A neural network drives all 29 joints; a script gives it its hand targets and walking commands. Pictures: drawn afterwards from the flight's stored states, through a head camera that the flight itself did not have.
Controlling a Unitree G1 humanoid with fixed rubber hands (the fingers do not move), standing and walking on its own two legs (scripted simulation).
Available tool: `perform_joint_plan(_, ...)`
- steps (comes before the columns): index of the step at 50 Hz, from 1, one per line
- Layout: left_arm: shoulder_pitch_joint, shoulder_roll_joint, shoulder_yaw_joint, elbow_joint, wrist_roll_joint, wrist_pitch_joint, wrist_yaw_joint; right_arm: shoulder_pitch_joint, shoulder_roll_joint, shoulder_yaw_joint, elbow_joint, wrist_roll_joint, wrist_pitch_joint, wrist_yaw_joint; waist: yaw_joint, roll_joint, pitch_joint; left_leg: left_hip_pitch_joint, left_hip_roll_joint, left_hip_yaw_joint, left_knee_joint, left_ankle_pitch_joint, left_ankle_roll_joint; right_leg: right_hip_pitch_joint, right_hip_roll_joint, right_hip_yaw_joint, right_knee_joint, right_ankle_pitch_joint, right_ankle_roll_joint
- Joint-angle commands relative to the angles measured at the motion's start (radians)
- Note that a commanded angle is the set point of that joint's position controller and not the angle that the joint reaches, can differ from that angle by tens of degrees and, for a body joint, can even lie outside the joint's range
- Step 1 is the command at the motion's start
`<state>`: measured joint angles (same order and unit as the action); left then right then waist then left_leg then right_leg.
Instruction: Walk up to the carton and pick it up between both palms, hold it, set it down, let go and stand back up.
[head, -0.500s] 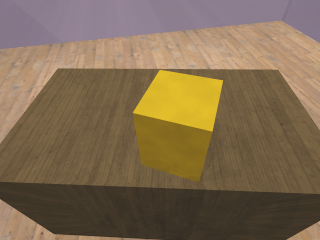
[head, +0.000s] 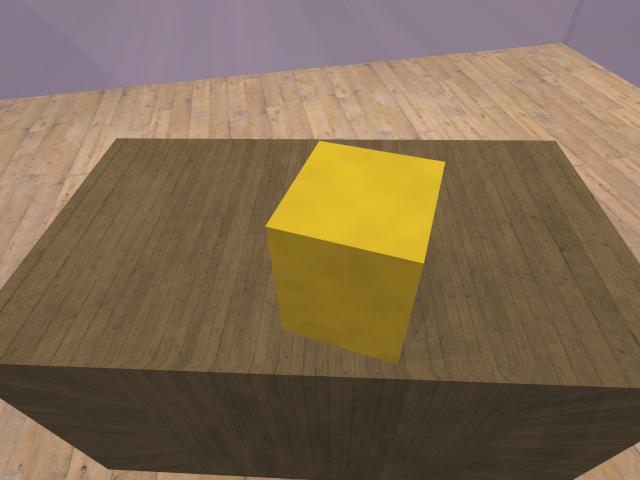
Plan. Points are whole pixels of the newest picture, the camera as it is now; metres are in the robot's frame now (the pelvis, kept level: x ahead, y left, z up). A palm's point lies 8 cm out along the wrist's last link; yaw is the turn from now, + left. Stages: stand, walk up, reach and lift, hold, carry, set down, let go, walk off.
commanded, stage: stand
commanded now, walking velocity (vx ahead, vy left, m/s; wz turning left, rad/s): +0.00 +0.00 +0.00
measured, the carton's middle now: (358, 252) +0.45 -0.03 +0.01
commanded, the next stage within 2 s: none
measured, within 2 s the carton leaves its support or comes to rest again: neither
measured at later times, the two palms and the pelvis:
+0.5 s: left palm out of the picture +0.04 +0.28 -0.11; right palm out of the picture +0.02 -0.27 -0.13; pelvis +0.00 +0.00 +0.00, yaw +0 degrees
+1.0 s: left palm out of the picture +0.05 +0.28 -0.11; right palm out of the picture +0.03 -0.27 -0.13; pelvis +0.00 +0.00 +0.00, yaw +0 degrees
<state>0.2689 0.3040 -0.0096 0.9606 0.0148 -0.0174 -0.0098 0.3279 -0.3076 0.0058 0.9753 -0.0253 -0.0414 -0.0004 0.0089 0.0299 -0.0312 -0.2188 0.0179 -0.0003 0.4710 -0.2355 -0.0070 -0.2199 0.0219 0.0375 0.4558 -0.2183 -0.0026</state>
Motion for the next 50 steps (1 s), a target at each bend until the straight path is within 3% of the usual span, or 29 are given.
perform_joint_plan(1, -0.097, 0.24, 0.059, -0.004, -0.005, -0.033, 0.021, -0.092, -0.223, -0.051, -0.029, 0.019, -0.004, -0.012, -0.025, 0.047, 0.077, -0.017, 0.091, -0.121, -0.175, -0.027, 0.054, 0.043, -0.121, 0.123, -0.122, 0.069, -0.034)
perform_joint_plan(2, -0.081, 0.237, 0.063, -0.006, -0.008, -0.038, 0.023, -0.081, -0.25, -0.061, -0.022, 0.012, -0.013, -0.014, -0.021, 0.006, 0.067, 0.012, 0.095, -0.136, -0.174, -0.007, 0.061, 0.037, -0.121, 0.112, -0.115, 0.056, -0.041)
perform_joint_plan(4, -0.08, 0.232, 0.057, 0.011, -0.014, -0.039, 0.019, -0.09, -0.242, -0.058, -0.025, 0.015, -0.014, -0.007, -0.013, 0.025, 0.062, 0.027, 0.097, -0.128, -0.159, 0.029, 0.06, 0.037, -0.121, 0.109, -0.115, 0.073, -0.04)
perform_joint_plan(5, -0.079, 0.22, 0.048, 0.006, -0.012, -0.041, 0.016, -0.076, -0.248, -0.061, -0.023, 0.023, -0.014, -0.006, -0.036, 0.025, 0.064, 0.022, 0.093, -0.126, -0.153, 0.035, 0.058, 0.029, -0.13, 0.128, -0.124, 0.128, -0.049)
perform_joint_plan(7, -0.087, 0.26, 0.062, 0.009, -0.015, -0.042, 0.02, -0.109, -0.252, -0.058, -0.029, 0.011, -0.004, -0.004, -0.013, 0.042, 0.083, 0.025, 0.098, -0.13, -0.161, 0.074, 0.061, 0.032, -0.124, 0.124, -0.114, 0.14, -0.043)
perform_joint_plan(8, -0.099, 0.257, 0.061, 0.014, -0.012, -0.044, 0.022, -0.066, -0.22, -0.049, -0.024, 0.016, -0.004, -0.009, -0.034, 0.022, 0.065, 0.04, 0.096, -0.118, -0.155, 0.087, 0.06, 0.03, -0.137, 0.132, -0.114, 0.119, -0.045)
perform_joint_plan(9, -0.075, 0.235, 0.059, 0.006, -0.013, -0.04, 0.024, -0.103, -0.234, -0.049, -0.028, 0.013, -0.006, -0.008, -0.006, 0.039, 0.061, 0.022, 0.105, -0.132, -0.162, 0.064, 0.063, 0.052, -0.123, 0.116, -0.118, 0.117, -0.04)
perform_joint_plan(14, -0.092, 0.251, 0.067, 0.019, -0.012, -0.038, 0.02, -0.107, -0.231, -0.053, -0.02, 0.014, -0.007, -0.004, -0.018, 0.061, 0.06, 0.008, 0.094, -0.123, -0.181, -0.022, 0.054, 0.036, -0.12, 0.128, -0.127, 0.044, -0.045)
perform_joint_plan(16, -0.065, 0.248, 0.059, 0.028, -0.012, -0.033, 0.015, -0.09, -0.23, -0.052, -0.019, 0.011, -0.01, -0.006, -0.008, 0.017, 0.085, -0.016, 0.105, -0.15, -0.201, -0.067, 0.057, 0.041, -0.113, 0.112, -0.12, 0.037, -0.04)
perform_joint_plan(17, -0.085, 0.24, 0.066, 0.022, -0.008, -0.035, 0.018, -0.11, -0.248, -0.059, -0.023, 0.013, -0.012, -0.011, -0.004, 0.06, 0.075, -0.01, 0.097, -0.137, -0.21, -0.075, 0.048, 0.05, -0.115, 0.109, -0.113, 0.033, -0.041)
perform_joint_plan(21, -0.077, 0.237, 0.058, 0.018, -0.007, -0.035, 0.017, -0.074, -0.222, -0.047, -0.009, 0.017, -0.011, -0.01, -0.016, 0.039, 0.087, 0.001, 0.105, -0.144, -0.189, -0.03, 0.053, 0.03, -0.129, 0.126, -0.121, 0.064, -0.052)
perform_joint_plan(22, -0.057, 0.228, 0.057, 0.028, -0.013, -0.034, 0.019, -0.076, -0.242, -0.054, -0.013, 0.019, -0.012, -0.01, 0.0, 0.026, 0.05, 0.008, 0.115, -0.154, -0.178, -0.039, 0.062, 0.061, -0.118, 0.11, -0.112, 0.087, -0.04)
perform_joint_plan(25, -0.087, 0.236, 0.058, 0.029, -0.009, -0.041, 0.019, -0.09, -0.227, -0.059, -0.03, 0.021, -0.008, -0.004, -0.024, 0.029, 0.091, 0.009, 0.095, -0.126, -0.179, -0.022, 0.055, 0.02, -0.126, 0.125, -0.134, 0.046, -0.046)
perform_joint_plan(26, -0.068, 0.241, 0.055, 0.03, -0.009, -0.039, 0.016, -0.092, -0.234, -0.054, -0.02, 0.019, -0.008, -0.005, -0.008, 0.039, 0.079, 0.01, 0.098, -0.126, -0.165, 0.017, 0.055, 0.043, -0.126, 0.122, -0.137, 0.091, -0.04)
perform_joint_plan(27, -0.091, 0.241, 0.056, 0.03, -0.005, -0.045, 0.02, -0.072, -0.221, -0.052, -0.019, 0.028, -0.01, -0.004, -0.038, 0.028, 0.061, 0.038, 0.091, -0.127, -0.166, 0.039, 0.055, 0.037, -0.132, 0.13, -0.124, 0.069, -0.046)
perform_joint_plan(32, -0.07, 0.243, 0.062, 0.039, -0.015, -0.035, 0.019, -0.093, -0.233, -0.046, -0.01, 0.01, -0.007, -0.011, -0.003, 0.04, 0.081, 0.001, 0.102, -0.125, -0.182, 0.006, 0.055, 0.055, -0.123, 0.124, -0.121, 0.092, -0.043)
perform_joint_plan(33, -0.067, 0.241, 0.056, 0.036, -0.018, -0.032, 0.022, -0.088, -0.214, -0.052, -0.02, 0.013, -0.006, -0.009, -0.018, 0.018, 0.071, 0.024, 0.108, -0.139, -0.182, 0.011, 0.059, 0.037, -0.126, 0.126, -0.109, 0.094, -0.045)
perform_joint_plan(34, -0.073, 0.24, 0.057, 0.044, -0.02, -0.035, 0.022, -0.079, -0.241, -0.055, -0.016, 0.016, -0.01, -0.008, -0.001, 0.039, 0.086, 0.023, 0.102, -0.126, -0.183, 0.023, 0.059, 0.04, -0.128, 0.13, -0.129, 0.062, -0.045)
perform_joint_plan(35, -0.07, 0.238, 0.053, 0.043, -0.016, -0.034, 0.019, -0.071, -0.233, -0.05, -0.015, 0.014, -0.008, -0.01, -0.014, 0.054, 0.087, 0.021, 0.105, -0.123, -0.184, 0.026, 0.058, 0.045, -0.129, 0.124, -0.132, 0.077, -0.045)
perform_joint_plan(36, -0.063, 0.236, 0.057, 0.034, -0.013, -0.035, 0.018, -0.068, -0.221, -0.047, -0.022, 0.021, -0.015, -0.013, -0.016, 0.024, 0.061, 0.041, 0.108, -0.13, -0.171, 0.077, 0.052, 0.05, -0.138, 0.128, -0.108, 0.127, -0.047)
perform_joint_plan(39, -0.09, 0.229, 0.052, 0.032, -0.014, -0.035, 0.021, -0.099, -0.234, -0.049, -0.022, 0.012, -0.017, -0.012, -0.007, 0.06, 0.039, 0.054, 0.103, -0.105, -0.152, 0.127, 0.042, 0.056, -0.133, 0.118, -0.107, 0.179, -0.043)
perform_joint_plan(41, -0.083, 0.235, 0.057, 0.034, -0.011, -0.038, 0.02, -0.094, -0.227, -0.052, -0.029, 0.022, -0.013, -0.014, -0.016, 0.021, 0.031, 0.056, 0.102, -0.114, -0.162, 0.135, 0.045, 0.07, -0.127, 0.11, -0.107, 0.187, -0.039)
perform_joint_plan(44, -0.09, 0.248, 0.064, 0.035, -0.017, -0.034, 0.021, -0.096, -0.238, -0.052, -0.012, 0.018, -0.007, -0.019, -0.009, 0.049, 0.045, 0.042, 0.108, -0.109, -0.153, 0.089, 0.048, 0.054, -0.125, 0.121, -0.123, 0.135, -0.037)
perform_joint_plan(45, -0.086, 0.251, 0.06, 0.033, -0.019, -0.038, 0.021, -0.079, -0.214, -0.048, -0.019, 0.018, -0.008, -0.017, -0.01, 0.002, 0.058, 0.021, 0.112, -0.128, -0.167, 0.064, 0.054, 0.059, -0.126, 0.121, -0.124, 0.128, -0.04)
perform_joint_plan(46, -0.071, 0.243, 0.054, 0.043, -0.02, -0.037, 0.018, -0.088, -0.237, -0.052, -0.02, 0.015, -0.011, -0.016, -0.008, 0.064, 0.049, 0.045, 0.112, -0.124, -0.174, 0.049, 0.057, 0.049, -0.13, 0.125, -0.129, 0.115, -0.039)
perform_joint_plan(47, -0.106, 0.252, 0.058, 0.041, -0.013, -0.035, 0.02, -0.088, -0.213, -0.043, -0.024, 0.02, -0.01, -0.01, -0.02, 0.019, 0.061, 0.027, 0.108, -0.124, -0.184, 0.04, 0.051, 0.05, -0.125, 0.119, -0.104, 0.105, -0.042)
perform_joint_plan(48, -0.088, 0.242, 0.059, 0.038, -0.018, -0.036, 0.015, -0.111, -0.238, -0.05, -0.025, 0.021, -0.011, -0.009, -0.009, 0.04, 0.062, 0.022, 0.119, -0.124, -0.189, 0.022, 0.053, 0.041, -0.127, 0.122, -0.108, 0.091, -0.042)
perform_joint_plan(49, -0.106, 0.243, 0.05, 0.041, -0.015, -0.033, 0.019, -0.094, -0.216, -0.047, -0.026, 0.018, -0.013, -0.005, -0.027, 0.054, 0.101, 0.003, 0.108, -0.132, -0.185, 0.015, 0.046, 0.026, -0.125, 0.132, -0.115, 0.09, -0.042)
perform_joint_plan(50, -0.068, 0.228, 0.056, 0.052, -0.018, -0.029, 0.016, -0.077, -0.239, -0.054, -0.011, 0.014, -0.012, -0.012, -0.005, 0.016, 0.057, 0.036, 0.112, -0.135, -0.184, 0.032, 0.053, 0.051, -0.121, 0.104, -0.112, 0.087, -0.036)
